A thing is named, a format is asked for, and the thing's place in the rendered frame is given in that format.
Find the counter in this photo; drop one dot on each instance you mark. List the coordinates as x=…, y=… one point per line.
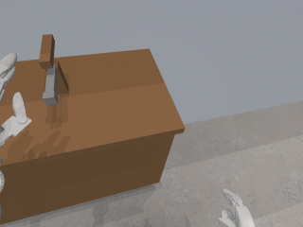
x=110, y=132

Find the tap lever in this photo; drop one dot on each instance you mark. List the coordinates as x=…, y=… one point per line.
x=50, y=93

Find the robot right hand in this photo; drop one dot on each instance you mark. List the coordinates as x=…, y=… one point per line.
x=240, y=217

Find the robot left hand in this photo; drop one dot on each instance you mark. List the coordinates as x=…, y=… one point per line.
x=14, y=125

